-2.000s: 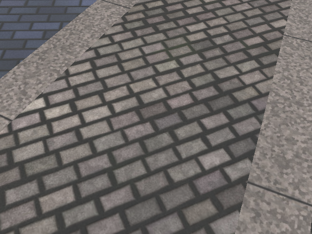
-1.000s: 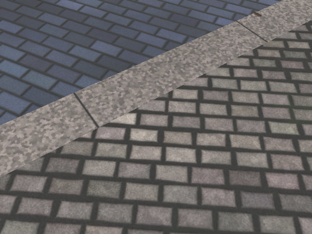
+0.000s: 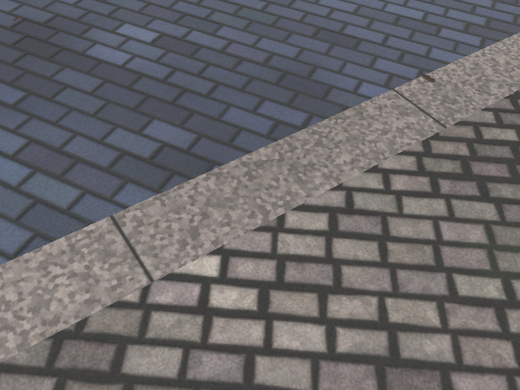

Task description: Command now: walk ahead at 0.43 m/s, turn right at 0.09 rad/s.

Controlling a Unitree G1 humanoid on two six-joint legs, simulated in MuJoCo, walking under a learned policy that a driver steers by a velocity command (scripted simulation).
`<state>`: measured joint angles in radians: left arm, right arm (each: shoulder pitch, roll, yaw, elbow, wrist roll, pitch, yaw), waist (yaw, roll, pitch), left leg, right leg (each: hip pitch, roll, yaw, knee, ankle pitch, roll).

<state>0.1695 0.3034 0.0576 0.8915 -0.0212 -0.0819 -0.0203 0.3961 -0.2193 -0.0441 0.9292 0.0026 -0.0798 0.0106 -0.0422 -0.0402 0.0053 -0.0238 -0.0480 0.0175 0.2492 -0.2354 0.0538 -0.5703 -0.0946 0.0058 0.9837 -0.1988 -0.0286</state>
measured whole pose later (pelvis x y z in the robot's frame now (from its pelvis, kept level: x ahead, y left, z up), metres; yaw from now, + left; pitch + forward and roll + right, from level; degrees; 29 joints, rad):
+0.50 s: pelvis +0.28 -0.08 +0.00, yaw -13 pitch +1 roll +0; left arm 0.29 0.27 0.06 0.82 -0.01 -0.07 -0.02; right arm 0.14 -0.30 -0.05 0.78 -0.02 -0.11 -0.02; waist 0.04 0.03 0.04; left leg -0.63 0.11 -0.09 0.99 -0.22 -0.02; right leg -0.22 0.14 0.06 0.34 -0.13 -0.11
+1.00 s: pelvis +0.59 -0.09 +0.00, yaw -19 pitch +2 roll +1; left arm 0.22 0.30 0.05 0.77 -0.01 -0.07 0.00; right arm 0.32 -0.26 -0.04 0.83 0.00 -0.10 0.02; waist -0.03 -0.04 0.01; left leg -0.17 -0.06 0.02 0.31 -0.17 0.05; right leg -0.58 -0.08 0.04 1.01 -0.27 -0.01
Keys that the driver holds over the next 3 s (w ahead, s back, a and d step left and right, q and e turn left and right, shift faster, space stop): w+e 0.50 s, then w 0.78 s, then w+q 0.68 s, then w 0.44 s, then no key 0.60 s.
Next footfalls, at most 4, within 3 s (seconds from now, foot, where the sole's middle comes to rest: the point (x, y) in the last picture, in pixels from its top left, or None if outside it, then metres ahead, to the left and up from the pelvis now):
0.26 right None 0.33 -0.15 -0.78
0.76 left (256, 339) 0.65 -0.02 -0.78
1.28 right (363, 275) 0.85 -0.35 -0.78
1.84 left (300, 192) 1.19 -0.19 -0.78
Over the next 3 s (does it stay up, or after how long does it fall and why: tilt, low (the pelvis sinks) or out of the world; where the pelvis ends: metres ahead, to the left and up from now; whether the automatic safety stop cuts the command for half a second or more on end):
stays up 1.53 -0.27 -0.02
